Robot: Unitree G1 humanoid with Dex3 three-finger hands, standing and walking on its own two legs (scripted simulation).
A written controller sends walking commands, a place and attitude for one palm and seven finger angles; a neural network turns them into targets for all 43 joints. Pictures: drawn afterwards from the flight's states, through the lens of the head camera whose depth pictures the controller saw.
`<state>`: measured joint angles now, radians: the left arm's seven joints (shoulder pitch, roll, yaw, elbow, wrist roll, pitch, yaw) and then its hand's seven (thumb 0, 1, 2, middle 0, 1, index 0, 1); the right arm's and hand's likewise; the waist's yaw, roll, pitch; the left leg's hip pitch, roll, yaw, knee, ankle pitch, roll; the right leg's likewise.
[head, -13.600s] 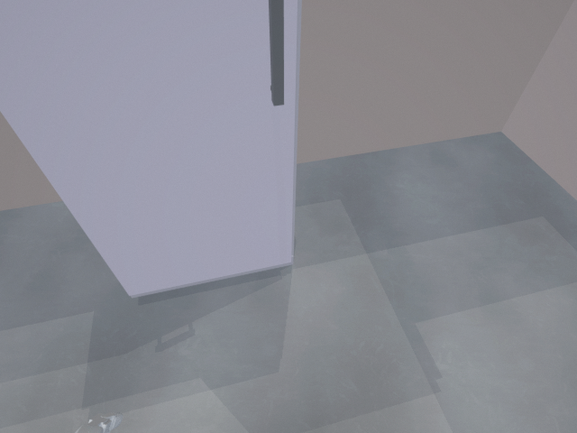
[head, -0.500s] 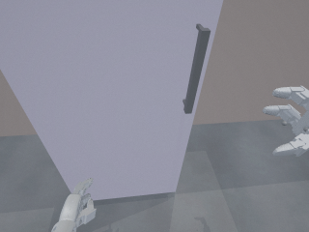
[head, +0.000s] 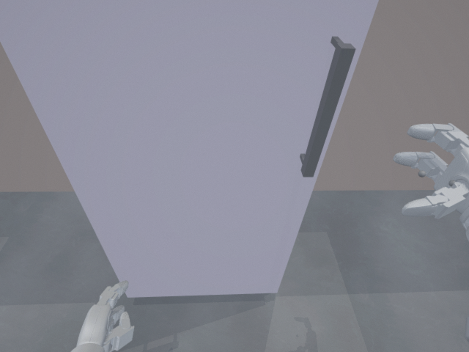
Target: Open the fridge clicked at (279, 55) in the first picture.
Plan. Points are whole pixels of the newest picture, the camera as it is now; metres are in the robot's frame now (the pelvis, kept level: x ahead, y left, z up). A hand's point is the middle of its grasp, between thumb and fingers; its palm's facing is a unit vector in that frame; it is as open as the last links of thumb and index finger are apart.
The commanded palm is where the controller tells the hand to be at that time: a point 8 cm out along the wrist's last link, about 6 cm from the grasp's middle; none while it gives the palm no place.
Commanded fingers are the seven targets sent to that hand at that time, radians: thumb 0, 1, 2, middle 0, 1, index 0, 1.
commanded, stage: move the hooked fingers beside the handle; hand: right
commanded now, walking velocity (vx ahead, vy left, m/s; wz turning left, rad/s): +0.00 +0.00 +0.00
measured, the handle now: (320, 114) +0.50 -0.14 +0.19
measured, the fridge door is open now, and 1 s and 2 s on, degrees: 0 0 0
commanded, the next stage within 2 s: feel for the door with the fingertips in 1.80 s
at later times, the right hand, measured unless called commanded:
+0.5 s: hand (381, 146) +0.39 -0.22 +0.21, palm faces -0.02 +1.00 -0.03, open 14.0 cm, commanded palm +0.37 -0.27 +0.21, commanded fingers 0.00 0.50 -0.30 0.30 1.20 0.30 1.20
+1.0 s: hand (356, 126) +0.45 -0.20 +0.20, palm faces -0.01 +1.00 -0.02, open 14.0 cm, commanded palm +0.43 -0.25 +0.20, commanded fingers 0.00 0.50 -0.30 0.30 1.20 0.30 1.20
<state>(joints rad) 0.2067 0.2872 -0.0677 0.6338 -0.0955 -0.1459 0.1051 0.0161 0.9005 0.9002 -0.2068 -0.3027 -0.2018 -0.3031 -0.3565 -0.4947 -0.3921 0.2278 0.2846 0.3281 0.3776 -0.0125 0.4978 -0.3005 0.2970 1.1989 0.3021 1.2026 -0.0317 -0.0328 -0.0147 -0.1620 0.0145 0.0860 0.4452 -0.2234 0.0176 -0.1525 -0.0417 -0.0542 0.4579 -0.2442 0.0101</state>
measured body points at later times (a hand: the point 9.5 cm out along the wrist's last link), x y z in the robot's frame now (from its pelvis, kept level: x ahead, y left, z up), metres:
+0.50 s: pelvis +0.01 +0.00 +0.00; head -0.01 +0.01 +0.45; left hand +0.17 +0.25 -0.08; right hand +0.38 -0.27 +0.21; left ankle +0.01 +0.11 -0.74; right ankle +0.00 -0.12 -0.74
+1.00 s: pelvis +0.01 -0.01 +0.00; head +0.01 +0.00 +0.45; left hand +0.12 +0.26 -0.10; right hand +0.44 -0.25 +0.21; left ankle +0.01 +0.11 -0.74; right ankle +0.00 -0.13 -0.74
